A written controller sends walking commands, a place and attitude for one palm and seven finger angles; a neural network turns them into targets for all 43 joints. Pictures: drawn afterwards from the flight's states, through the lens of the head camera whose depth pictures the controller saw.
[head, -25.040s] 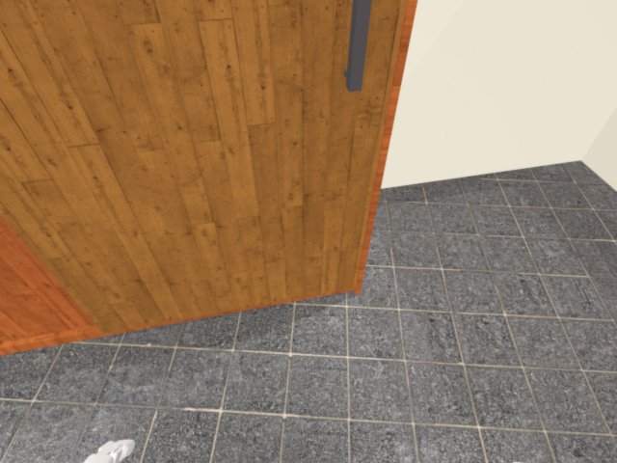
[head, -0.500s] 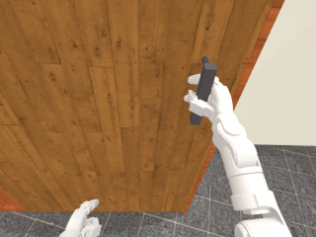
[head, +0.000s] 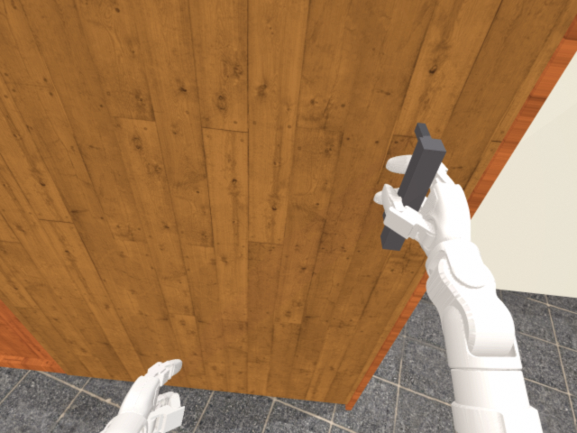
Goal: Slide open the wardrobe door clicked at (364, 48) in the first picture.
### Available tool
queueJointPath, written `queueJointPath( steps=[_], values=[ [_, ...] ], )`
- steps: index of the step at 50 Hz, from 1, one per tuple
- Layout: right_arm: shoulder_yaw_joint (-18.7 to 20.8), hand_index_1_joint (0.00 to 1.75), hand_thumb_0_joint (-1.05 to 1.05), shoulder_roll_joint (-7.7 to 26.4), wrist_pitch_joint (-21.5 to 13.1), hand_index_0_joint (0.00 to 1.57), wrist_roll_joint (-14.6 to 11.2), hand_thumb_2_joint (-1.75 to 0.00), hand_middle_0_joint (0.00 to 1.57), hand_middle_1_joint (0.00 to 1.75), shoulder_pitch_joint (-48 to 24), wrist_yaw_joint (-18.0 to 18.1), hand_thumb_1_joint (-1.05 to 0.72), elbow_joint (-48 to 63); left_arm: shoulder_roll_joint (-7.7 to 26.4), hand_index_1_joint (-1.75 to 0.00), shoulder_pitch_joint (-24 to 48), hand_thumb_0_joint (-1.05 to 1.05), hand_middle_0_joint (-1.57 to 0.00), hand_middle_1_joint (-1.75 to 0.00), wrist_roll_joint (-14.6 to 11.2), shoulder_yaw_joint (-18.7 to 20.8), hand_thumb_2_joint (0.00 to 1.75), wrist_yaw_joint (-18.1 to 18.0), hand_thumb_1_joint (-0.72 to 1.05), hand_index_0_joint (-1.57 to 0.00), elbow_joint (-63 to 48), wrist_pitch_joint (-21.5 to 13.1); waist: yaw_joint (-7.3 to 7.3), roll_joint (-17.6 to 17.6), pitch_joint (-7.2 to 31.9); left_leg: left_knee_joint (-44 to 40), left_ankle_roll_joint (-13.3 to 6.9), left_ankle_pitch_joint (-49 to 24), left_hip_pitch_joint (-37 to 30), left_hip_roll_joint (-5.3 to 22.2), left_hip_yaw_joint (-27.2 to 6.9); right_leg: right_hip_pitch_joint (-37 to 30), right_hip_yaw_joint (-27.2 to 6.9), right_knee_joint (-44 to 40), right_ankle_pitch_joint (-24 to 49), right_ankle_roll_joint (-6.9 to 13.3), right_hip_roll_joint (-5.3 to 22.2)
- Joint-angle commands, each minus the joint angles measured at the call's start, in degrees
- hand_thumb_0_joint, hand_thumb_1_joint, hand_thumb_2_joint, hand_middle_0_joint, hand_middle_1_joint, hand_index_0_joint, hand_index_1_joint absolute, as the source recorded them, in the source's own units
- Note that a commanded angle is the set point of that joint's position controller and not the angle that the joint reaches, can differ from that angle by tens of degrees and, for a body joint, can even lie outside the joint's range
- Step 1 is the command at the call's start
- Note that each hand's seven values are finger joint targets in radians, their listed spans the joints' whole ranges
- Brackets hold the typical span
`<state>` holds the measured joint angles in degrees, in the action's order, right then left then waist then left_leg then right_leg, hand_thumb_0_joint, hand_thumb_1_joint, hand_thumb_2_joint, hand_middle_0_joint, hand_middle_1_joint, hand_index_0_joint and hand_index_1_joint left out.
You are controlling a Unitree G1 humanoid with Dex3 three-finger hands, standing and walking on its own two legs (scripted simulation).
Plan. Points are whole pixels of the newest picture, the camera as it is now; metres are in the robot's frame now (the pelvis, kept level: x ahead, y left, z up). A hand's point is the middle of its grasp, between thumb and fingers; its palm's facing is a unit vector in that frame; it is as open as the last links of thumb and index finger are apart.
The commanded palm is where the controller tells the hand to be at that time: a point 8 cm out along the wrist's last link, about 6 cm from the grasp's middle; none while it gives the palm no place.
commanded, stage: grip the handle and tug to test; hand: right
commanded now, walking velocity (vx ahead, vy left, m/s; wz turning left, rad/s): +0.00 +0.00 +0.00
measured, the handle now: (405, 189) +0.40 -0.10 +0.19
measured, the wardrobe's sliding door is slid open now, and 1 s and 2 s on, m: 0.00 0.04 0.29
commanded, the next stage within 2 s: tug the door sideways, standing still in 0.06 s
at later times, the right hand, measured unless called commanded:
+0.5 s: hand (392, 209) +0.35 -0.08 +0.19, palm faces +0.01 +1.00 -0.04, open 5.7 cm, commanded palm +0.33 -0.11 +0.19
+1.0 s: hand (361, 205) +0.36 -0.04 +0.18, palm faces +0.19 +0.98 -0.02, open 6.0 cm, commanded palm +0.33 -0.03 +0.19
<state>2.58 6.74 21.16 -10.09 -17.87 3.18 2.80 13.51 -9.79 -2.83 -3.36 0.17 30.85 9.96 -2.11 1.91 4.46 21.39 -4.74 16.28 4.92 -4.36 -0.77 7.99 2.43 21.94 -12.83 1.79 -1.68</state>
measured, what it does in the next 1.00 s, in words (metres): steps to the left: left foot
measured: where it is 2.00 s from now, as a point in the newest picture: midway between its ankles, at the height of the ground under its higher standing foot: outside the picture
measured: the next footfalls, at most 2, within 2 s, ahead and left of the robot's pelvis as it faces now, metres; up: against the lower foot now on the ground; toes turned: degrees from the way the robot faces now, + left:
left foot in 0.86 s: +0.22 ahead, +0.14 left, +0.00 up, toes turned -5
right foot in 1.10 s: +0.04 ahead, -0.03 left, +0.00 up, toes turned -12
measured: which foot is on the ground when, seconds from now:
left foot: down 0.00-0.58, up 0.60-0.84, down 0.86-1.00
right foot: down 0.00-0.88, up 0.90-1.00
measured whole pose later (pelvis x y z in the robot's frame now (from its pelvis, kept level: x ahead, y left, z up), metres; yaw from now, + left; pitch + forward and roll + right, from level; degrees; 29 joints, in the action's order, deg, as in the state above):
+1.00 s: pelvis +0.05 +0.09 -0.03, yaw -9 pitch -5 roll +0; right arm -3.1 2.0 -2.5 -2.5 -15.1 7.1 19.4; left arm 12.5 -3.7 -1.7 2.9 0.6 32.2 2.2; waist 4.0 4.7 -15.3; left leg 37.6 -5.3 9.6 23.8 -1.5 5.9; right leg 16.9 -4.2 59.4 -32.9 0.2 0.8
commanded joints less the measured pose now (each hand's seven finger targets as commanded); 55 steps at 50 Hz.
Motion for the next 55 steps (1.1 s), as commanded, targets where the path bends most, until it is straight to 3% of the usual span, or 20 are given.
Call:
queueJointPath(
  steps=[1,8,10,15,22,26,27,30,33,36,42,44,45,46,47,49,52,53,54,55],
  values=[
    [2.72,1.4,0.0,7.08,-3.29,0.45,-0.66,-0.9,0.45,1.4,-2.66,-2.18,-0.9,25.01,4.91,-0.3,11.26,0.0,-0.2,-0.3,0.01,2.11,0.9,0.26,0.9,-0.2,-11.78,-2.79,6.43,-4.35,16.6,3.54,5.37,-49.31,-9.11,6.1,-0.42,-4.4,-2.49,2.91,25.08,1.29,0.37],
    [6.79,1.4,0.0,10.91,-0.6,0.45,-1.39,-0.9,0.45,1.4,8.36,-2.18,-0.9,34.55,5.14,-0.3,11.49,0.0,-0.2,-0.3,0.14,2.25,0.9,0.4,0.9,-0.2,-12.26,-2.38,6.75,-6.67,17.07,6.08,7.1,-60.81,-11.27,7.05,-1.08,-1.4,-2.22,5.08,24.35,1.1,-0.18],
    [-1.69,1.4,0.0,4.37,0.31,0.45,-0.86,-0.9,0.45,1.4,-2.76,-2.08,-0.9,35.49,4.37,-0.3,12.32,0.0,-0.2,-0.3,0.01,1.92,0.9,0.23,0.9,-0.2,-11.3,-3.09,4.06,-4.08,14.65,5.33,6.34,-54.08,-7.15,6.33,-0.25,-3.61,-3.05,4.99,24.96,1.25,-0.15],
    [-5.03,1.4,0.0,1.5,2.03,0.45,-0.33,-0.9,0.45,1.4,-15.7,0.69,-0.9,29.64,4.63,-0.3,11.92,0.0,-0.2,-0.3,0.24,2.06,0.9,-1.07,0.9,-0.2,-7.66,-5.47,1.47,-1.34,8.91,2.7,4.2,-36.25,1.87,4.43,1.33,-7.99,-4.92,5.19,23.66,0.94,0.74],
    [-11.47,1.4,0.0,-3.18,2.64,0.45,2.38,-0.9,0.45,1.4,-17.92,-0.81,-0.9,28.69,4.43,-0.3,10.12,0.0,-0.2,-0.3,1.39,2.17,0.9,-0.72,0.9,-0.2,-7.27,-4.3,0.74,-9.15,18.73,9.77,9.37,-69.27,-7.45,8.31,1.02,-4.73,-3.37,10.2,26.21,1.87,-2.51],
    [-16.39,1.4,0.0,-6.18,0.59,0.45,2.8,-0.9,0.45,1.4,-23.18,-1.64,-0.9,29.57,3.2,-0.3,11.09,0.0,-0.2,-0.3,1.01,2.56,0.9,-0.48,0.9,-0.2,-7.36,-5.03,0.59,-2.31,16.43,7.67,3.45,-38.68,3.74,4.38,3.17,-13.95,-6.42,7.76,36.23,1.93,0.96],
    [-14.0,1.4,0.0,2.98,-10.6,0.45,4.83,-0.9,0.45,1.4,-28.93,-1.26,-0.9,37.02,4.75,-0.3,10.08,0.0,-0.2,-0.3,1.45,2.94,0.9,-1.57,0.9,-0.2,-8.75,-4.24,-0.98,-0.17,9.96,12.39,7.87,-27.42,14.77,3.29,0.59,-19.01,-9.69,8.16,39.19,5.57,6.44],
    [-19.83,1.4,0.0,-7.11,-16.63,0.45,5.9,-0.9,0.45,1.4,-18.36,-0.53,-0.9,25.35,2.67,-0.3,8.32,0.0,-0.2,-0.3,3.5,4.15,0.9,-0.07,0.9,-0.2,-7.66,-4.19,-1.14,6.73,10.17,34.38,5.96,10.02,28.69,0.65,-3.47,-26.37,-18.74,3.62,53.73,9.73,17.66],
    [-20.16,1.4,0.0,-6.78,-19.33,0.45,7.3,-0.9,0.45,1.4,-23.37,-0.59,-0.9,26.04,2.75,-0.3,8.64,0.0,-0.2,-0.3,3.44,5.87,0.9,0.48,0.9,-0.2,-7.83,-4.19,-0.51,1.67,7.38,35.85,5.33,9.61,35.23,2.75,-3.12,-29.1,-15.09,5.55,54.19,9.31,21.37],
    [-21.71,1.4,0.0,-6.78,-22.56,0.45,7.13,-0.9,0.45,1.4,-23.77,-1.92,-0.9,28.97,2.45,-0.3,10.01,0.0,-0.2,-0.3,2.89,6.04,0.9,0.87,0.9,-0.2,-10.43,-4.94,-0.8,5.96,8.92,25.73,5.44,5.59,29.01,5.76,-2.18,-23.59,-11.13,7.15,46.09,9.3,21.28],
    [-22.32,1.4,0.0,-7.55,-28.14,0.45,7.51,-0.9,0.45,1.4,-22.97,-3.01,-0.9,31.69,1.59,-0.3,13.44,0.0,-0.2,-0.3,1.25,5.54,0.9,-0.06,0.9,-0.2,-12.15,-8.36,0.63,0.38,4.94,16.69,6.24,-14.63,0.26,4.9,3.67,3.54,-1.58,13.25,16.66,4.18,16.75],
    [-22.67,1.4,0.0,-7.33,-28.36,0.45,7.56,-0.9,0.45,1.4,-21.04,-2.35,-0.9,33.87,0.66,-0.3,14.88,0.0,-0.2,-0.3,0.73,4.92,0.9,-0.61,0.9,-0.2,-11.95,-9.59,1.77,-7.86,1.22,11.72,4.11,-23.09,-1.61,10.46,-4.32,13.64,0.08,24.36,-2.38,1.9,10.3],
    [-21.59,1.4,0.0,-5.82,-29.02,0.45,7.68,-0.9,0.45,1.4,-19.8,-1.91,-0.9,35.17,0.29,-0.3,13.13,0.0,-0.2,-0.3,0.74,5.49,0.9,-0.59,0.9,-0.2,-11.32,-10.44,1.55,-14.66,2.3,2.11,0.43,-25.91,-0.32,16.73,-17.4,15.29,-0.57,32.71,-16.29,-0.6,2.36],
    [-19.16,1.4,0.0,-3.64,-30.2,0.45,7.7,-0.9,0.45,1.4,-17.8,-1.81,-0.9,36.61,1.38,-0.3,11.43,0.0,-0.2,-0.3,1.1,7.42,0.9,-0.11,0.9,-0.2,-11.14,-11.26,2.71,-19.75,6.15,-5.05,-2.78,-20.29,0.71,21.97,-29.52,12.76,-5.39,43.8,-23.44,-1.44,-0.73],
    [-19.06,1.4,0.0,-3.88,-31.28,0.45,8.29,-0.9,0.45,1.4,-17.08,-1.4,-0.9,35.91,1.8,-0.3,11.8,0.0,-0.2,-0.3,1.24,8.38,0.9,0.32,0.9,-0.2,-10.48,-12.03,2.92,-15.7,5.52,-6.61,-3.3,-14.44,3.2,22.78,-30.26,11.75,-7.88,48.01,-23.07,-1.2,0.83],
    [-22.24,1.4,0.0,-7.21,-33.49,0.45,7.99,-0.9,0.45,1.4,-17.06,-1.26,-0.9,39.17,-0.26,-0.3,11.87,0.0,-0.2,-0.3,1.21,6.9,0.9,0.76,0.9,-0.2,-9.51,-13.45,1.3,-7.97,8.16,-2.46,-3.89,-14.61,0.35,20.63,-20.32,11.17,-6.86,39.76,-20.11,-1.06,2.58],
    [-21.22,1.4,0.0,-6.04,-36.85,0.45,8.69,-0.9,0.45,1.4,-17.23,-1.38,-0.9,38.26,0.42,-0.3,11.0,0.0,-0.2,-0.3,1.7,6.93,0.9,0.42,0.9,-0.2,-8.33,-14.03,-0.61,-9.57,12.98,1.89,-0.29,-19.06,2.08,14.97,-7.69,-0.82,-0.55,17.17,-13.14,-0.47,2.51],
    [-21.56,1.4,0.0,-5.55,-37.35,0.45,8.21,-0.9,0.45,1.4,-17.64,-1.26,-0.9,39.76,1.34,-0.3,10.5,0.0,-0.2,-0.3,1.94,7.22,0.9,0.02,0.9,-0.2,-8.22,-14.21,-1.77,-5.07,14.1,8.99,1.61,-16.97,8.79,12.66,-4.94,-9.03,-1.98,8.54,-6.65,0.48,6.37],
    [-22.84,1.4,0.0,-6.95,-38.16,0.45,7.96,-0.9,0.45,1.4,-18.79,-1.63,-0.9,39.08,2.85,-0.3,9.99,0.0,-0.2,-0.3,2.64,7.89,0.9,0.17,0.9,-0.2,-9.35,-14.56,-2.46,5.5,13.42,22.22,3.8,-10.16,20.63,8.84,0.26,-15.56,-14.77,0.46,-2.68,4.64,18.51],
    [-23.72,1.4,0.0,-6.91,-38.23,0.45,7.98,-0.9,0.45,1.4,-19.7,-2.36,-0.9,39.05,4.21,-0.3,10.69,0.0,-0.2,-0.3,3.26,8.49,0.9,0.49,0.9,-0.2,-11.22,-14.72,-0.89,12.57,12.43,36.49,5.04,5.38,29.79,6.08,-1.0,-16.03,-32.28,-2.11,8.69,10.26,31.93]
  ],
)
